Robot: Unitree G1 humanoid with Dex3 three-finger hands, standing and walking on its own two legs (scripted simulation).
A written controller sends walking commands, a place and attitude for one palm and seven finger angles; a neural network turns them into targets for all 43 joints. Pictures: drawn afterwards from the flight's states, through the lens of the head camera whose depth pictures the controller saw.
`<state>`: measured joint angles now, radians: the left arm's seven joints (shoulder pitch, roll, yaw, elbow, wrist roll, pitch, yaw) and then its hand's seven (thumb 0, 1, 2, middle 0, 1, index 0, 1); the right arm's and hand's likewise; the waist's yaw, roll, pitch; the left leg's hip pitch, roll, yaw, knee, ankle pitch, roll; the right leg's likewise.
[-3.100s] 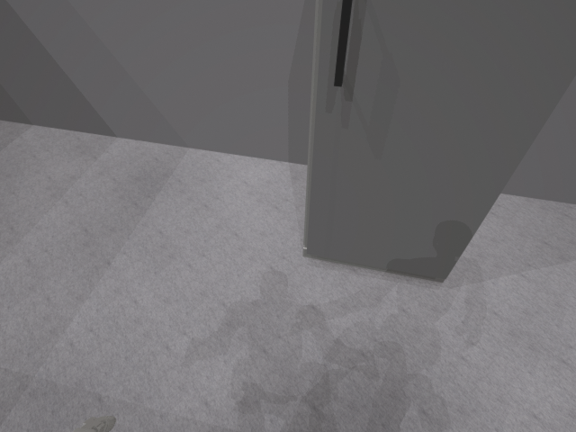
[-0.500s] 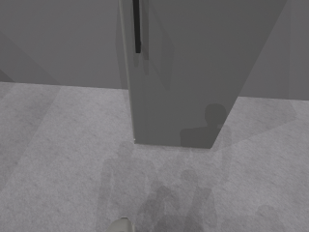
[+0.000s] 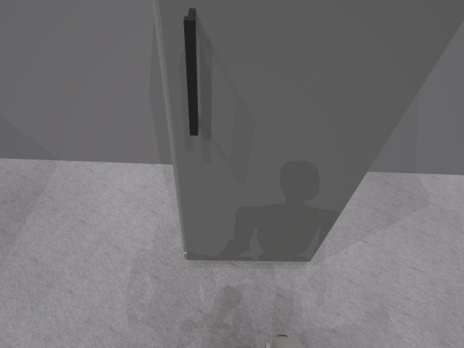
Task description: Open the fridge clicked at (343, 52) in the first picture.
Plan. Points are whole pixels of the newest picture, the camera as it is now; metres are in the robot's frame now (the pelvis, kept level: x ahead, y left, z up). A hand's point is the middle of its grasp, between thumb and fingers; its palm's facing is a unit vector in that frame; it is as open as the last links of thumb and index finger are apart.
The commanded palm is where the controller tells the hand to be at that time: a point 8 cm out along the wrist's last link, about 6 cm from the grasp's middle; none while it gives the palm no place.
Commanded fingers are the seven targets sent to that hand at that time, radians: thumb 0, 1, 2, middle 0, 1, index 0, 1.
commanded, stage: come to a stop and stand still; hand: left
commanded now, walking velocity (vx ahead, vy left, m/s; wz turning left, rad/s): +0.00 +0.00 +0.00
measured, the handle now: (193, 79) +0.55 +0.11 +0.19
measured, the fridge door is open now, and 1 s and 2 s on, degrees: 0 0 0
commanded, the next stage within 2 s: look again from close up in 1.52 s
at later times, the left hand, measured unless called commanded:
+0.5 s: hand out of the picture +0.12 +0.18 -0.19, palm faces +0.09 -0.97 -0.21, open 7.3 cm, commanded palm none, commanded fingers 0.00 0.90 0.90 -0.20 -0.30 -0.20 -0.30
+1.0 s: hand out of the picture -0.05 +0.18 -0.18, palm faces +0.06 -0.98 -0.18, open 7.4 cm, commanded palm none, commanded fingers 0.00 0.90 0.90 -0.20 -0.30 -0.20 -0.30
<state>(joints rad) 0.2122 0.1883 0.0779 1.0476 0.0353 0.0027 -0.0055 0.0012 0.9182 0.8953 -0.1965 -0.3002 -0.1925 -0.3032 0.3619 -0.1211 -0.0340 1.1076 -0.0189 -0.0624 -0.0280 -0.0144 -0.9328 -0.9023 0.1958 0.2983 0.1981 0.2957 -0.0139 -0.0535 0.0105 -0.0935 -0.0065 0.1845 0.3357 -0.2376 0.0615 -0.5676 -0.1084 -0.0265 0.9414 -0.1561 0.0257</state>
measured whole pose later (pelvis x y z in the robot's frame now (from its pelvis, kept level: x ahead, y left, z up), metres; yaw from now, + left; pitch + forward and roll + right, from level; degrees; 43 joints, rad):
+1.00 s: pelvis -0.01 +0.02 +0.00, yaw +1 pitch -1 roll +0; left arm 0.35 0.12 0.00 1.16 0.01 0.00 0.04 0.00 0.91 0.89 -0.20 -0.30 -0.20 -0.30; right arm 0.24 -0.17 -0.02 1.12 0.00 0.00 -0.02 0.00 -0.94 -0.90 0.20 0.30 0.20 0.30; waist 0.00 0.01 0.02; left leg -0.21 -0.03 0.11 0.37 -0.15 0.06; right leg -0.13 -0.02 -0.02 0.41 -0.27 0.00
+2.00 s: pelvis +0.00 +0.02 -0.01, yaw +1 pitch -1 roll +0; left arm 0.31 0.16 -0.01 1.07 0.02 -0.02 0.04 0.00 0.91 0.89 -0.20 -0.30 -0.20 -0.30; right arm 0.25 -0.17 0.01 1.09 -0.01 -0.02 -0.01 0.00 -0.92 -0.90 0.20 0.30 0.20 0.30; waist 0.00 -0.01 0.01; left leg -0.25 -0.03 0.11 0.46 -0.20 0.07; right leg -0.15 -0.01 -0.02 0.47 -0.31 0.00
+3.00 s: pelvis +0.05 -0.03 -0.01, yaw +2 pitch +1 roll +0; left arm 0.44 0.10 0.02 1.11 0.04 -0.04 0.04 0.00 0.91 0.89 -0.20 -0.30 -0.20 -0.30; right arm 0.27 -0.14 -0.03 1.11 -0.02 0.02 -0.02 0.02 -0.94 -0.90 0.20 0.30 0.20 0.30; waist 0.02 -0.02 0.02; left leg -0.45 0.04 0.11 0.88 -0.42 0.03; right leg -0.09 0.04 -0.12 0.44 -0.37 -0.08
